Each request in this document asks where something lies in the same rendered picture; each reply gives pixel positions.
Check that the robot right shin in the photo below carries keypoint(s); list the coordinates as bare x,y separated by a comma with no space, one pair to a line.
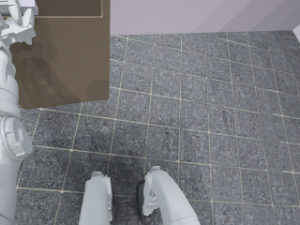
149,204

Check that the cabinet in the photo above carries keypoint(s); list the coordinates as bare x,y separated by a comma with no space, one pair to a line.
68,61

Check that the robot left forearm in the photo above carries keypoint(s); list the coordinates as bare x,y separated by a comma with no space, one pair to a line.
9,89

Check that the robot left thigh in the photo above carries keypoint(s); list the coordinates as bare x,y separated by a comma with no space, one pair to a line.
97,195

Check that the handle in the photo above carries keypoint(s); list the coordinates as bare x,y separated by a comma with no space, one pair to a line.
24,5

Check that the drawer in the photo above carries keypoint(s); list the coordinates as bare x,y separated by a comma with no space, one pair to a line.
68,8

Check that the robot left hand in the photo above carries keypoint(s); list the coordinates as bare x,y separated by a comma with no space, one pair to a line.
18,27

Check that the robot left upper arm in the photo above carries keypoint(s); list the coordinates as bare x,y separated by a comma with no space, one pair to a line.
15,145

